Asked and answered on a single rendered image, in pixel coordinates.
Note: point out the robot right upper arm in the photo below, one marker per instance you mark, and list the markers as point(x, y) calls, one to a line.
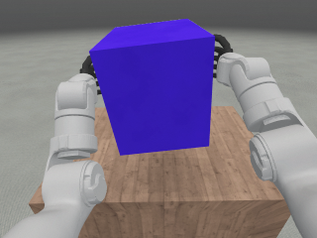
point(287, 156)

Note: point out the carton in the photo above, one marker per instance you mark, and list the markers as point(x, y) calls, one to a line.
point(156, 80)

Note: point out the robot right hand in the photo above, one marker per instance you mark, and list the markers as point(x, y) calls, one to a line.
point(226, 49)

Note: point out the right robot forearm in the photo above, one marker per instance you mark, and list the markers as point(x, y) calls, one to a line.
point(261, 100)

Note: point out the robot left hand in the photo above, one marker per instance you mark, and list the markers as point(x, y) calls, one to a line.
point(87, 67)

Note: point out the robot left upper arm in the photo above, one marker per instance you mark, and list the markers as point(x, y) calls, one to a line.
point(70, 191)

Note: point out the left robot forearm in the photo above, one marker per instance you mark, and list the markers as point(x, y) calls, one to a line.
point(74, 126)

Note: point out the pedestal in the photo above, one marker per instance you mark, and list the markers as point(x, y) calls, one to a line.
point(204, 192)

